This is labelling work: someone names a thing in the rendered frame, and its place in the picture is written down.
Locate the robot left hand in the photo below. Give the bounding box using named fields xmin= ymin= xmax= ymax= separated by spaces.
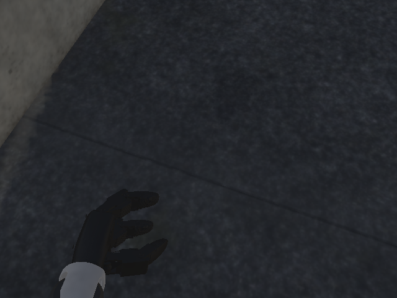
xmin=72 ymin=189 xmax=168 ymax=277

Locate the left robot forearm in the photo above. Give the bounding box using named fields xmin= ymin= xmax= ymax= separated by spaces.
xmin=50 ymin=262 xmax=105 ymax=298

